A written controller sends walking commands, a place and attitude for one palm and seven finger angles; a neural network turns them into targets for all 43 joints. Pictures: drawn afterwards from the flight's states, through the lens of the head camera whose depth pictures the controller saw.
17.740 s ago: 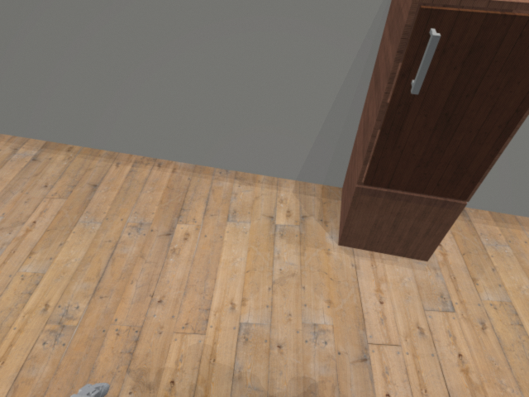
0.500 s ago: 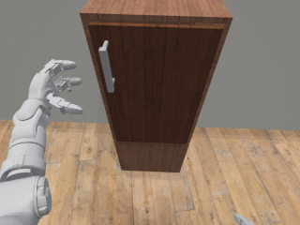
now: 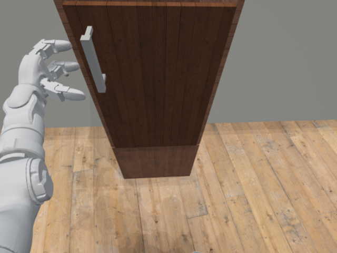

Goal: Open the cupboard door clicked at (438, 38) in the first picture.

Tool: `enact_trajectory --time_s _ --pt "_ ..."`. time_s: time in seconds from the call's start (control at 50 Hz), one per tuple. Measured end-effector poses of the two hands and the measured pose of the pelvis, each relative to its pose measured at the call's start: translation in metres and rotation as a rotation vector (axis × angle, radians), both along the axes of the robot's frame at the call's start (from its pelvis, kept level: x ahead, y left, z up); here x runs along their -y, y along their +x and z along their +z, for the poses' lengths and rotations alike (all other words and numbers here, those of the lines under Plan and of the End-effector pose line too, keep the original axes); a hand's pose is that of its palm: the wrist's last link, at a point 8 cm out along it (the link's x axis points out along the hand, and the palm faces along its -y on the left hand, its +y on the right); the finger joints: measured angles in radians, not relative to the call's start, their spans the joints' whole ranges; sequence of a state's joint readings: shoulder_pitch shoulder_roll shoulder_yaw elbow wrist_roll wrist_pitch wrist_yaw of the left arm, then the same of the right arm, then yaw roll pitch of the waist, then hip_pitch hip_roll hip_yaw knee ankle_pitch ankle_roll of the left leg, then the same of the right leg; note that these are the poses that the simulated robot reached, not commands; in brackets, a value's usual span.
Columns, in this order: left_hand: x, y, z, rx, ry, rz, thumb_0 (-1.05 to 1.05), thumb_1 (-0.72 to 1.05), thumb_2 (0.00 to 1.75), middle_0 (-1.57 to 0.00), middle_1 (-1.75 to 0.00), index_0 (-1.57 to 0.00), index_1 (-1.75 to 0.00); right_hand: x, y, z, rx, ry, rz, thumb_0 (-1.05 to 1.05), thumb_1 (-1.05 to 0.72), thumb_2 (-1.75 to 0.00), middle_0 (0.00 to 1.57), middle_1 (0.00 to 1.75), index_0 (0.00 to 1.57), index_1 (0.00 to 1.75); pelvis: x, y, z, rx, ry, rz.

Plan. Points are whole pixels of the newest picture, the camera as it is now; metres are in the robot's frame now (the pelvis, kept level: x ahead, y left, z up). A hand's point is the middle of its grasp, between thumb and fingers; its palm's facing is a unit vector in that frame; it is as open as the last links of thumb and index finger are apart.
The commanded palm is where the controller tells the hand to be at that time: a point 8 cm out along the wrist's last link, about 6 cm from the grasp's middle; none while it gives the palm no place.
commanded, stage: move the hooked fingers beside the handle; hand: left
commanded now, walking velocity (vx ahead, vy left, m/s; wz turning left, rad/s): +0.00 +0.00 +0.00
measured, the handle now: (96, 61) +0.54 +0.15 +0.15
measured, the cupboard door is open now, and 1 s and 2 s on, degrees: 0 0 0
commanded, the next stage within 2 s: slide the fingers in behind the handle in 0.94 s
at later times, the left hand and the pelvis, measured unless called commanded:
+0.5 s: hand (60, 80) +0.46 +0.21 +0.16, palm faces -0.04 -1.00 +0.04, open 14.0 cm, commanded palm +0.44 +0.27 +0.15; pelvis +0.02 +0.01 +0.00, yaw +0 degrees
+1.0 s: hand (61, 79) +0.47 +0.22 +0.15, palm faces -0.02 -1.00 +0.01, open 14.0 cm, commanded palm +0.45 +0.27 +0.15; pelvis +0.00 +0.00 +0.00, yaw +0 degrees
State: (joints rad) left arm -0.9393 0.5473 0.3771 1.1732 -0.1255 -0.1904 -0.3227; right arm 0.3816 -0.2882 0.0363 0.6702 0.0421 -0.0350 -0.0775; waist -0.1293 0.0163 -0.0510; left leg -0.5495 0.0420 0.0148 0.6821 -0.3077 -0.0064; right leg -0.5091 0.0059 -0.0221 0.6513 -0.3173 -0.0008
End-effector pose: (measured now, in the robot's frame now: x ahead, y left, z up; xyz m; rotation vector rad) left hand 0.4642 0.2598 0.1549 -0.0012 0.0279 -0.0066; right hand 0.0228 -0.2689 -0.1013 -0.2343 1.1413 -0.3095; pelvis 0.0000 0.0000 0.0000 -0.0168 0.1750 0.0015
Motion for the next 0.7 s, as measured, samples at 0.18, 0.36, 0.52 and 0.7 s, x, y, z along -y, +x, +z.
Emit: enact_trajectory --time_s 0.18,0.36,0.52,0.7 --pt "-0.016 0.002 -0.006 0.025 -0.01 0.003 -0.02 -0.5 0.3 -0.3 -1.2 -0.3 -1.2 -0.004 -0.02 0.001 -0.069 0.002 -0.049 0.01 -0.9 -0.9 0.2 0.3 0.2 0.3 -0.004 0.009 0.0 -0.019 -0.002 -0.024" --pt "-0.025 -0.012 -0.005 0.058 0.005 -0.015 -0.02 -0.5 0.3 -0.3 -1.2 -0.29 -1.2 -0.011 0.01 0.003 -0.015 0.008 -0.013 0.01 -0.9 -0.9 0.2 0.3 0.2 0.3 -0.011 0.015 0.0 -0.007 -0.012 -0.011" --pt "-0.007 -0.02 -0.003 0.038 -0.038 -0.027 -0.02 -0.5 0.3 -0.3 -1.2 -0.3 -1.2 -0.024 0.057 0.005 0.114 0.038 0.056 0.01 -0.9 -0.9 0.2 0.3 0.2 0.3 -0.014 0.015 0.001 0.015 -0.009 0.001" --pt "-0.013 -0.028 -0.006 0.037 -0.011 0.031 -0.02 -0.5 0.3 -0.3 -1.2 -0.3 -1.2 -0.028 0.068 0.007 0.164 0.052 0.095 0.0 -0.9 -0.9 0.2 0.3 0.2 0.3 -0.009 0.005 -0.001 0.029 -0.006 0.006"
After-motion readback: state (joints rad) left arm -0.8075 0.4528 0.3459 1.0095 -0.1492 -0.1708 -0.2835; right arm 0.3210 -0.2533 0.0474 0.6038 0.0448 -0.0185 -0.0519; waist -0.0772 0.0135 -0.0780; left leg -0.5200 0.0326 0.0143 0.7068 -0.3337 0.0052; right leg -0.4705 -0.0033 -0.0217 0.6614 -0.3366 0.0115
